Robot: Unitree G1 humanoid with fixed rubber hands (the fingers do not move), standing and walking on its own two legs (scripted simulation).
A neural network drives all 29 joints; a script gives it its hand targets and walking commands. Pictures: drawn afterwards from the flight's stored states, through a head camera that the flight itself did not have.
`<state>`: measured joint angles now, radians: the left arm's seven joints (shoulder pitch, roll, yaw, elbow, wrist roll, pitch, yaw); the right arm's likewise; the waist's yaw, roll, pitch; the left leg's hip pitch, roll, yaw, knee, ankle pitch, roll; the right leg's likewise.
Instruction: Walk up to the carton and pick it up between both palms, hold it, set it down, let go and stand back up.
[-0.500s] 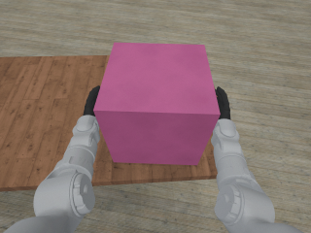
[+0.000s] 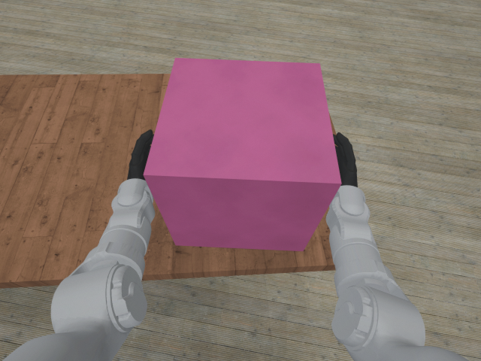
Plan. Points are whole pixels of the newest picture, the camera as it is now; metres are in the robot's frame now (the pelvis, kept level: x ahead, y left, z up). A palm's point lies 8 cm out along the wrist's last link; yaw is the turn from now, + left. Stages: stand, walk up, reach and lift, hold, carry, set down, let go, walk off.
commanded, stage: set down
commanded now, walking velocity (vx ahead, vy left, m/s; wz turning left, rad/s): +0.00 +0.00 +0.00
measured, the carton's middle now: (243, 160) +0.46 -0.01 +0.01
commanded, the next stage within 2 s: none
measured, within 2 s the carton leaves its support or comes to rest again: rests again in 1.32 s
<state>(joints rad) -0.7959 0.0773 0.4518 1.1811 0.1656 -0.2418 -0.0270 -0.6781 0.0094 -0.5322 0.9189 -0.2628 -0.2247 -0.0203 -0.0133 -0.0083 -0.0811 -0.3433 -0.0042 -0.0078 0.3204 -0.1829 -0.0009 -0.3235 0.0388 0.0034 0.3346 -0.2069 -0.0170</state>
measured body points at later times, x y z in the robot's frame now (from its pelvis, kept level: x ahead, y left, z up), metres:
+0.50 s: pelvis +0.00 +0.00 +0.00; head +0.07 +0.00 +0.44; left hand +0.42 +0.17 +0.03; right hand +0.40 -0.19 +0.04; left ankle -0.03 +0.12 -0.75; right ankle -0.05 -0.09 -0.75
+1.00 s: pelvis -0.01 +0.00 +0.00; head +0.07 +0.01 +0.44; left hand +0.42 +0.17 +0.03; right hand +0.40 -0.19 +0.04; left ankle -0.03 +0.12 -0.75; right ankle -0.05 -0.09 -0.75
